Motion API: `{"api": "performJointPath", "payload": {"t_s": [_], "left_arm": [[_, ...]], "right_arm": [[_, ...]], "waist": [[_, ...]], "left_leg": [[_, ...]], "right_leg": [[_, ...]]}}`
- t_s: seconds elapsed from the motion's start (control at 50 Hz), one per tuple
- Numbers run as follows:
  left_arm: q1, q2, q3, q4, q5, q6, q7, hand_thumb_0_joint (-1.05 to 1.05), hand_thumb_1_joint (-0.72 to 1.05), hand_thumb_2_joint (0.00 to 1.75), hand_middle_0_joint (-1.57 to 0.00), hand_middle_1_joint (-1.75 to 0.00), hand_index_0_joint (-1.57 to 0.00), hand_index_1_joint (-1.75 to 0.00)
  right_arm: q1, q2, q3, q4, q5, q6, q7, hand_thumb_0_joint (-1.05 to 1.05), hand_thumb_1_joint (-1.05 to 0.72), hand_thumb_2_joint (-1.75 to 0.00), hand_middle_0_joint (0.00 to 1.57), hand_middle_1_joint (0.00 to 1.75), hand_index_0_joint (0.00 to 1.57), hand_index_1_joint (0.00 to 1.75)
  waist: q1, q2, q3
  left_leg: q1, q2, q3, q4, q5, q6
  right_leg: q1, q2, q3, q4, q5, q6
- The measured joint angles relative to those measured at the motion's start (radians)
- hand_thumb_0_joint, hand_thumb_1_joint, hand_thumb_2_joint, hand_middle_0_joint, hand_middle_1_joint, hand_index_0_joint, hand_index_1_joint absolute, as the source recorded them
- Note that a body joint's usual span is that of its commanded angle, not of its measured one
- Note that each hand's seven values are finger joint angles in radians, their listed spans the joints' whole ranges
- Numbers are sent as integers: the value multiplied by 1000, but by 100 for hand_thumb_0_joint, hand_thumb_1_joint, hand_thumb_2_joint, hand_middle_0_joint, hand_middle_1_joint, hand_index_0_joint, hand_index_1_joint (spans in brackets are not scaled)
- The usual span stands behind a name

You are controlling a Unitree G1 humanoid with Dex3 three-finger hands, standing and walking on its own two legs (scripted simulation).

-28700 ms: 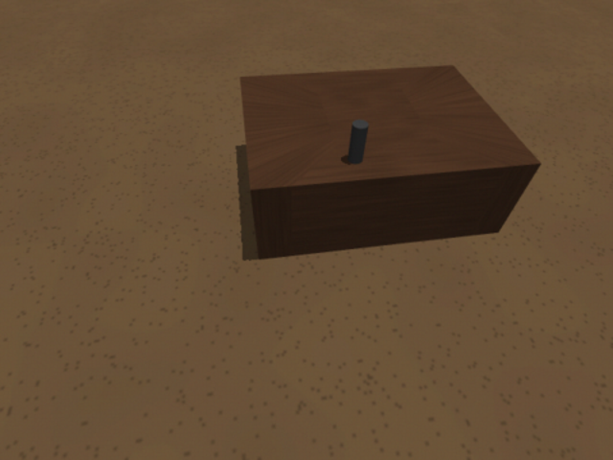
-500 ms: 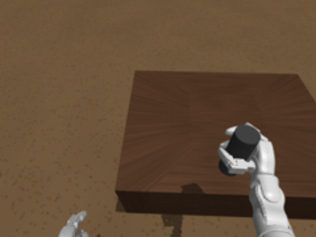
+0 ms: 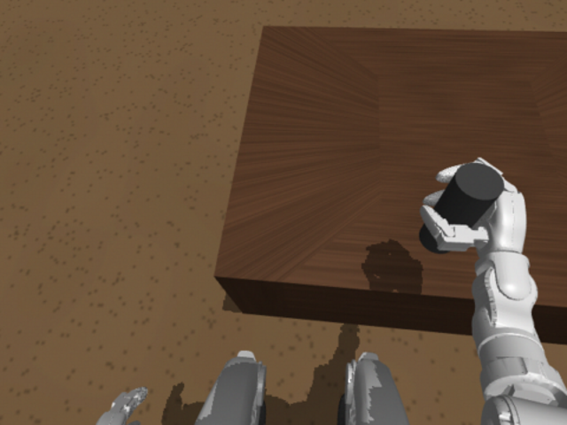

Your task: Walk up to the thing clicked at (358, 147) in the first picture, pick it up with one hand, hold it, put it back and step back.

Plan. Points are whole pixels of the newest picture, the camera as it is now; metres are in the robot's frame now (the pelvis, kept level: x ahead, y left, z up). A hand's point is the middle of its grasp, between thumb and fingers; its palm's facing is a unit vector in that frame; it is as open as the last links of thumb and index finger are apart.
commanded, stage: crouch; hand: right
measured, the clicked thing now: (455, 213) +0.42 -0.20 +0.00
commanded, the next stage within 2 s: lower in 0.58 s
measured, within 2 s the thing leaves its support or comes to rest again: rests again in 1.28 s
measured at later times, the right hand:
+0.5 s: hand (438, 209) +0.45 -0.20 -0.05, palm faces +0.10 +0.99 -0.01, open 7.6 cm
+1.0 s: hand (422, 220) +0.47 -0.20 -0.12, palm faces +0.10 +0.99 +0.00, open 7.6 cm
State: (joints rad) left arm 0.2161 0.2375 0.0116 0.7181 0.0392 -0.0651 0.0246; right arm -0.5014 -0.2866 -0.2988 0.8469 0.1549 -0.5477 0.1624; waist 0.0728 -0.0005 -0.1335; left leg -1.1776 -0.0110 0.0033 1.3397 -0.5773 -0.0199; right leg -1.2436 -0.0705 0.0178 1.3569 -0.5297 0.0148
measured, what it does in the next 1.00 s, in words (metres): lowers itself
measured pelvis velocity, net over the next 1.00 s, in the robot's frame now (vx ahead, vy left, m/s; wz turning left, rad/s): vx -0.02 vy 0.00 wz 0.04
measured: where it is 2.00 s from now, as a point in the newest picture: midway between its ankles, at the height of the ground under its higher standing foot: outside the picture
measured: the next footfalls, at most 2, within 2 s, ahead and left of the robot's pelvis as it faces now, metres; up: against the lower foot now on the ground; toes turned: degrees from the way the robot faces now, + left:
none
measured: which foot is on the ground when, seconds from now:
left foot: down 0.00-1.00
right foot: down 0.00-1.00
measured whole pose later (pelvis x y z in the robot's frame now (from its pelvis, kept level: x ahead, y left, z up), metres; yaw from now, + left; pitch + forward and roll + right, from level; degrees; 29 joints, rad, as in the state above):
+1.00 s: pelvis -0.02 +0.00 -0.11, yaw +2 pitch +35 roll +5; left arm 0.18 0.25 0.00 0.68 0.08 -0.02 -0.03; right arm -0.76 -0.41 -0.43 1.01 0.09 -0.53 0.17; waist 0.13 -0.02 -0.18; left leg -1.68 -0.02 0.03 1.75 -0.67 -0.03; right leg -1.77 -0.07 0.07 1.78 -0.62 0.01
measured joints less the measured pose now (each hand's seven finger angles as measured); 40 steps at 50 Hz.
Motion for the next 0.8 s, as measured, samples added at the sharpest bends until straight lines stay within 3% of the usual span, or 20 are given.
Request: {"api": "performJointPath", "payload": {"t_s": [0.32, 0.7, 0.8], "left_arm": [[-14, 3, -4, -13, 13, 19, -32, 1, 89, 91, -20, -30, -20, -30], [-29, 15, -1, -31, 21, 38, -36, 1, 89, 90, -20, -29, -20, -29], [-25, 14, -6, -27, 25, 39, -38, 1, 89, 90, -20, -29, -20, -29]], "right_arm": [[-136, -59, -82, 98, -33, 15, 7, 3, 8, -111, 89, 107, 85, 105], [-234, -113, -111, 141, -63, 51, 9, 3, 8, -110, 89, 107, 85, 105], [-254, -117, -108, 170, -57, 48, 2, 3, 8, -110, 89, 107, 85, 105]], "waist": [[30, -13, -29], [49, -17, -37], [52, -17, -44]], "left_leg": [[-197, -4, 17, 151, -39, 2], [-353, -7, 29, 278, -61, 1], [-385, -9, 29, 301, -68, -2]], "right_leg": [[-208, 0, 26, 156, -34, 3], [-374, 0, 47, 289, -53, 2], [-408, 0, 49, 315, -61, 0]]}}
